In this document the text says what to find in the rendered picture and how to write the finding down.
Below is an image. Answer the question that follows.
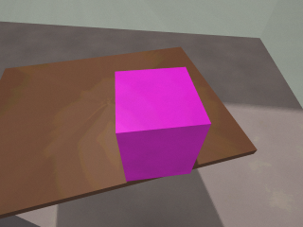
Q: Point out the carton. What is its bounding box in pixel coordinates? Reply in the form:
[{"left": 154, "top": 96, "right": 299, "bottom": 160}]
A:
[{"left": 115, "top": 67, "right": 211, "bottom": 182}]

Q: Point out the table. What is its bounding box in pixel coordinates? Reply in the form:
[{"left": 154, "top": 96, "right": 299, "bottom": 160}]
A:
[{"left": 0, "top": 46, "right": 257, "bottom": 227}]

